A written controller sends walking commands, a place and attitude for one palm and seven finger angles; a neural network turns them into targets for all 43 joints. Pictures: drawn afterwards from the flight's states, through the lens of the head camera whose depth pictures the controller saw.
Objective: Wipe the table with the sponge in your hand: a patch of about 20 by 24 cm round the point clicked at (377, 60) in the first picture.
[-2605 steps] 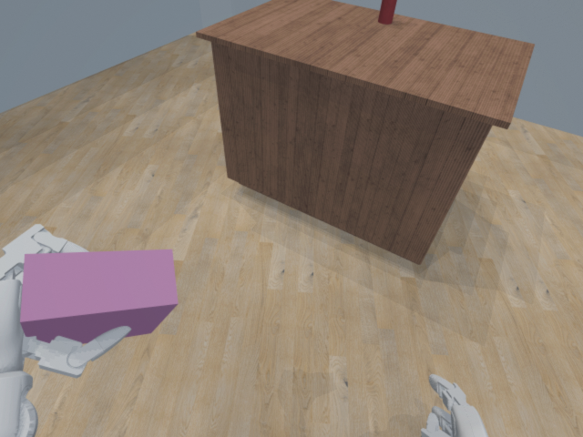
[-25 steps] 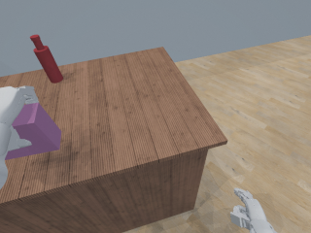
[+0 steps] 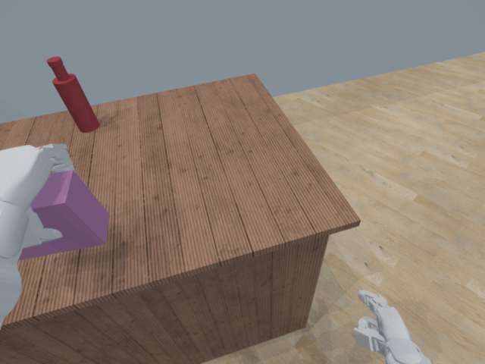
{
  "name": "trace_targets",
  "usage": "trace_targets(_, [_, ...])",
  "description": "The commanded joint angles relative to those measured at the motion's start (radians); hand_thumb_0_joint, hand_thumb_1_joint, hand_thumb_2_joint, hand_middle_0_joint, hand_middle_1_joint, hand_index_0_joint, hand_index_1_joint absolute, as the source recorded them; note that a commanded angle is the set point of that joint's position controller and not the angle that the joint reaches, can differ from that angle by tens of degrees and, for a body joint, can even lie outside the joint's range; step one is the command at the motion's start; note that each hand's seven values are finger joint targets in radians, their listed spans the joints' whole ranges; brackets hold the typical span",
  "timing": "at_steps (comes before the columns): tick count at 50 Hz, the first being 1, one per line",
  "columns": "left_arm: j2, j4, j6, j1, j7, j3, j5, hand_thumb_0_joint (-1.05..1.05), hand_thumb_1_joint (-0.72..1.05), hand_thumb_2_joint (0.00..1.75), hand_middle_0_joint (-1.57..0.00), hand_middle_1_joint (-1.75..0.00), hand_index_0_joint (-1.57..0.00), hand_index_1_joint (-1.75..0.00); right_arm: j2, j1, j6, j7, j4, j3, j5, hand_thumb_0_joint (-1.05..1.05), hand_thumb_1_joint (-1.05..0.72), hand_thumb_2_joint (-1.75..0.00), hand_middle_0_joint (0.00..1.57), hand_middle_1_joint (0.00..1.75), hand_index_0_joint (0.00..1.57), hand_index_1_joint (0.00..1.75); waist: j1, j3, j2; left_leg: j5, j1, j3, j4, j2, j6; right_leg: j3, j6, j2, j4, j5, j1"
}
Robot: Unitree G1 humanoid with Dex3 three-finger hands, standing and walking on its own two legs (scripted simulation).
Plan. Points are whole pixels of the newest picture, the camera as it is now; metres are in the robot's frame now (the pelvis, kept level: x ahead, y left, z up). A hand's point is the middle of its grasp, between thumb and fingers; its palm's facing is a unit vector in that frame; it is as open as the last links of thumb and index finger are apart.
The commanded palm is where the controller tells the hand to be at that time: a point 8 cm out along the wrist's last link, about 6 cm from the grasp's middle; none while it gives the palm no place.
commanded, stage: bring the sponge back beside the body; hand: left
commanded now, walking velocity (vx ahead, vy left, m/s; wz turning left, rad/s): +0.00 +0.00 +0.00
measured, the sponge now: (51, 224) +0.24 +0.35 +0.13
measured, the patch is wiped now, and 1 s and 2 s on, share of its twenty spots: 1.00 1.00 1.00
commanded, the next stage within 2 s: step back with the hand held close in 1.34 s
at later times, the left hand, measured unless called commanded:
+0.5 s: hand (55, 218) +0.22 +0.30 +0.18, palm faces +0.14 -0.08 -0.99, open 9.9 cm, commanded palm +0.17 +0.31 +0.25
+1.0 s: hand (83, 242) +0.19 +0.25 +0.17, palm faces +0.19 -0.13 -0.97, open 9.9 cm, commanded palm +0.15 +0.26 +0.24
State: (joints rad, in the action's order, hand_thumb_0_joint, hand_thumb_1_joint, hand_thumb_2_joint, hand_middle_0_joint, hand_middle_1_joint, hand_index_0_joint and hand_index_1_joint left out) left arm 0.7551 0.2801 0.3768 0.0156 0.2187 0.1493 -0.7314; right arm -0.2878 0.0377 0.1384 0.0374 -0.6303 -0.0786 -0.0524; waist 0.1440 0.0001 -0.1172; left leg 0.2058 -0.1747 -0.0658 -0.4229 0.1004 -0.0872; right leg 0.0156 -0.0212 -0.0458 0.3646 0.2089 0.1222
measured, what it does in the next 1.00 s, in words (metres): stands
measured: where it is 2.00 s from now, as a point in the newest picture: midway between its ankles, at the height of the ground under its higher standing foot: outside the picture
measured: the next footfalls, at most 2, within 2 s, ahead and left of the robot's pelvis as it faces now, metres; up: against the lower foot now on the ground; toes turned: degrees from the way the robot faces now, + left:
none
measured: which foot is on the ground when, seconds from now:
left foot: down 0.00-1.00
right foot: down 0.00-1.00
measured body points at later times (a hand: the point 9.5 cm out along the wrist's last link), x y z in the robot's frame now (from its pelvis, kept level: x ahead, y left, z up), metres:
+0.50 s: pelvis +0.00 -0.01 +0.00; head -0.02 -0.04 +0.45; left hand +0.21 +0.30 +0.23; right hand +0.26 -0.19 -0.07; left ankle +0.01 +0.06 -0.74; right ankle -0.01 -0.12 -0.74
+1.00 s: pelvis -0.01 -0.03 +0.00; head -0.04 -0.07 +0.44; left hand +0.18 +0.25 +0.22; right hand +0.25 -0.22 -0.07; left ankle +0.01 +0.06 -0.74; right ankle -0.01 -0.12 -0.74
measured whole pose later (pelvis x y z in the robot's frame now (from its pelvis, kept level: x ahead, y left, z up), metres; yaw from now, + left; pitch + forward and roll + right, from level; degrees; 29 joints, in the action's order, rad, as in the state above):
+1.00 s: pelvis -0.01 -0.03 +0.00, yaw -1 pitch -5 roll -1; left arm 0.64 0.54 0.46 0.27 0.09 0.08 -0.72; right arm -0.26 0.02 0.12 0.04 -0.61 -0.08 -0.05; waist 0.15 -0.02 -0.12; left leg 0.23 -0.14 -0.05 -0.45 0.06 -0.05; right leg 0.03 -0.06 -0.08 0.41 0.23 0.10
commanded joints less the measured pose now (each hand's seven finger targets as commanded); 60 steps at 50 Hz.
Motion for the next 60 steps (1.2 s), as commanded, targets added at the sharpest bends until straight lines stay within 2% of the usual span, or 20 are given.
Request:
trace_targets(1, [0.302,0.209,0.008,-0.259,-0.068,0.194,-0.04,0.0,0.1,1.3,-1.2,-1.6,-1.2,-1.6,-0.093,-0.209,-0.071,0.015,0.18,0.039,-0.004,0.0,-0.9,-0.9,0.2,0.3,0.2,0.3,0.002,-0.237,0.006,-0.253,0.05,-0.073,0.058,-0.086,0.054,0.022,-0.068,0.016,-0.008,-0.147,-0.079])
trace_targets(3, [0.282,0.192,0.002,-0.25,-0.075,0.175,-0.043,0.0,0.1,1.3,-1.2,-1.6,-1.2,-1.6,-0.092,-0.204,-0.069,0.018,0.175,0.04,-0.003,0.0,-0.9,-0.9,0.2,0.3,0.2,0.3,-0.002,-0.212,0.018,-0.233,0.054,-0.073,0.062,-0.084,0.057,0.02,-0.065,0.015,-0.02,-0.134,-0.068])
trace_targets(5, [0.296,0.25,0.007,-0.276,-0.088,0.185,-0.058,0.0,0.1,1.3,-1.2,-1.6,-1.2,-1.6,-0.083,-0.254,-0.081,0.02,0.187,0.033,-0.011,0.0,-0.9,-0.9,0.2,0.3,0.2,0.3,0.003,-0.228,-0.039,-0.215,0.057,-0.086,0.068,-0.083,0.053,0.068,-0.081,-0.002,-0.015,-0.116,-0.072])
trace_targets(6, [0.31,0.237,0.002,-0.295,-0.1,0.197,-0.057,0.0,0.1,1.3,-1.2,-1.6,-1.2,-1.6,-0.089,-0.215,-0.081,0.023,0.171,0.04,-0.001,0.0,-0.9,-0.9,0.2,0.3,0.2,0.3,0.005,-0.249,-0.026,-0.227,0.062,-0.081,0.06,-0.084,0.057,0.04,-0.075,0.015,-0.008,-0.12,-0.086])
trace_targets(10, [0.254,0.249,0.024,-0.249,-0.105,0.158,-0.059,0.0,0.1,1.3,-1.2,-1.6,-1.2,-1.6,-0.077,-0.264,-0.085,0.019,0.184,0.033,-0.011,0.0,-0.9,-0.9,0.2,0.3,0.2,0.3,0.005,-0.218,-0.056,-0.212,0.059,-0.088,0.075,-0.082,0.059,0.069,-0.083,-0.006,-0.019,-0.112,-0.076])
trace_targets(19, [0.219,0.251,0.063,-0.13,-0.091,0.143,-0.041,0.0,0.1,1.3,-1.2,-1.6,-1.2,-1.6,-0.083,-0.25,-0.063,0.013,0.18,0.03,0.0,0.0,-0.9,-0.9,0.2,0.3,0.2,0.3,0.013,-0.197,0.019,-0.222,0.035,-0.067,0.079,-0.085,0.058,0.027,-0.065,0.009,-0.019,-0.136,-0.088])
trace_targets(20, [0.221,0.294,0.074,-0.131,-0.092,0.148,-0.049,0.0,0.1,1.3,-1.2,-1.6,-1.2,-1.6,-0.076,-0.288,-0.07,0.008,0.196,0.023,-0.009,0.0,-0.9,-0.9,0.2,0.3,0.2,0.3,0.014,-0.205,0.002,-0.21,0.028,-0.077,0.085,-0.086,0.054,0.063,-0.076,-0.007,-0.015,-0.128,-0.091])
trace_targets(23, [0.215,0.283,0.065,-0.112,-0.098,0.146,-0.044,0.0,0.1,1.3,-1.2,-1.6,-1.2,-1.6,-0.078,-0.252,-0.058,0.01,0.189,0.026,0.001,0.0,-0.9,-0.9,0.2,0.3,0.2,0.3,0.014,-0.197,0.015,-0.216,0.031,-0.061,0.076,-0.085,0.054,0.027,-0.065,0.008,-0.017,-0.123,-0.089])
trace_targets(25, [0.217,0.341,0.071,-0.111,-0.104,0.152,-0.057,0.0,0.1,1.3,-1.2,-1.6,-1.2,-1.6,-0.073,-0.29,-0.067,0.005,0.203,0.023,-0.008,0.0,-0.9,-0.9,0.2,0.3,0.2,0.3,0.015,-0.207,-0.026,-0.208,0.031,-0.073,0.077,-0.087,0.05,0.068,-0.077,-0.009,-0.011,-0.12,-0.088])
trace_targets(28, [0.195,0.319,0.061,-0.081,-0.115,0.138,-0.048,0.0,0.1,1.3,-1.2,-1.6,-1.2,-1.6,-0.076,-0.249,-0.06,0.008,0.191,0.03,0.0,0.0,-0.9,-0.9,0.2,0.3,0.2,0.3,0.011,-0.189,-0.001,-0.21,0.041,-0.058,0.063,-0.081,0.05,0.039,-0.067,0.005,-0.019,-0.117,-0.076])
trace_targets(30, [0.18,0.371,0.07,-0.097,-0.119,0.125,-0.056,0.0,0.1,1.3,-1.2,-1.6,-1.2,-1.6,-0.069,-0.287,-0.072,0.008,0.205,0.028,-0.012,0.0,-0.9,-0.9,0.2,0.3,0.2,0.3,0.005,-0.184,-0.027,-0.18,0.044,-0.07,0.07,-0.084,0.045,0.079,-0.075,-0.014,-0.021,-0.091,-0.06])
trace_targets(33, [0.161,0.324,0.068,-0.049,-0.128,0.113,-0.041,0.0,0.1,1.3,-1.2,-1.6,-1.2,-1.6,-0.076,-0.246,-0.067,0.015,0.193,0.033,-0.002,0.0,-0.9,-0.9,0.2,0.3,0.2,0.3,0.003,-0.16,0.025,-0.17,0.038,-0.054,0.061,-0.079,0.046,0.049,-0.062,0.006,-0.029,-0.086,-0.058])
trace_targets(35, [0.16,0.376,0.075,-0.065,-0.132,0.112,-0.054,0.0,0.1,1.3,-1.2,-1.6,-1.2,-1.6,-0.07,-0.291,-0.079,0.016,0.21,0.03,-0.011,0.0,-0.9,-0.9,0.2,0.3,0.2,0.3,0.002,-0.172,0.001,-0.145,0.043,-0.062,0.063,-0.079,0.04,0.094,-0.072,-0.01,-0.028,-0.063,-0.05])
trace_targets(40, [0.143,0.435,0.074,-0.031,-0.15,0.104,-0.055,0.0,0.1,1.3,-1.2,-1.6,-1.2,-1.6,-0.067,-0.29,-0.088,0.016,0.217,0.031,-0.008,0.0,-0.9,-0.9,0.2,0.3,0.2,0.3,0.006,-0.177,-0.024,-0.149,0.047,-0.064,0.061,-0.079,0.04,0.095,-0.074,-0.014,-0.019,-0.067,-0.061])
trace_targets(47, [0.113,0.412,0.079,0.087,-0.175,0.115,-0.031,0.0,0.1,1.3,-1.2,-1.6,-1.2,-1.6,-0.069,-0.248,-0.076,0.008,0.207,0.038,0.002,0.0,-0.9,-0.9,0.2,0.3,0.2,0.3,0.009,-0.139,0.048,-0.168,0.029,-0.038,0.032,-0.076,0.041,0.085,-0.062,0.004,-0.019,-0.094,-0.05])
trace_targets(50, [0.122,0.446,0.089,0.058,-0.183,0.12,-0.038,0.0,0.1,1.3,-1.2,-1.6,-1.2,-1.6,-0.069,-0.285,-0.077,0.007,0.216,0.036,-0.006,0.0,-0.9,-0.9,0.2,0.3,0.2,0.3,0.006,-0.142,0.003,-0.157,0.034,-0.041,0.029,-0.072,0.04,0.129,-0.071,-0.01,-0.024,-0.088,-0.036])
trace_targets(53, [0.102,0.374,0.093,0.057,-0.188,0.099,-0.024,0.0,0.1,1.3,-1.2,-1.6,-1.2,-1.6,-0.073,-0.244,-0.065,0.016,0.207,0.037,-0.002,0.0,-0.9,-0.9,0.2,0.3,0.2,0.3,-0.002,-0.103,0.065,-0.139,0.025,-0.027,0.022,-0.072,0.04,0.096,-0.055,0.006,-0.034,-0.061,-0.021])
trace_targets(55, [0.104,0.416,0.1,0.005,-0.188,0.085,-0.036,0.0,0.1,1.3,-1.2,-1.6,-1.2,-1.6,-0.07,-0.284,-0.076,0.018,0.219,0.035,-0.014,0.0,-0.9,-0.9,0.2,0.3,0.2,0.3,-0.01,-0.109,0.001,-0.11,0.038,-0.033,0.029,-0.069,0.039,0.134,-0.065,-0.008,-0.041,-0.02,-0.003])
trace_targets(58, [0.09,0.382,0.097,0.033,-0.188,0.067,-0.028,0.0,0.1,1.3,-1.2,-1.6,-1.2,-1.6,-0.073,-0.25,-0.076,0.025,0.207,0.038,-0.004,0.0,-0.9,-0.9,0.2,0.3,0.2,0.3,-0.008,-0.112,0.028,-0.121,0.039,-0.024,0.019,-0.065,0.038,0.109,-0.055,0.01,-0.039,-0.037,-0.02])
trace_targets(60, [0.107,0.452,0.099,0.013,-0.19,0.079,-0.041,0.0,0.1,1.3,-1.2,-1.6,-1.2,-1.6,-0.07,-0.293,-0.09,0.026,0.225,0.036,-0.009,0.0,-0.9,-0.9,0.2,0.3,0.2,0.3,-0.004,-0.154,-0.015,-0.121,0.054,-0.031,0.02,-0.063,0.036,0.147,-0.066,-0.002,-0.033,-0.035,-0.031])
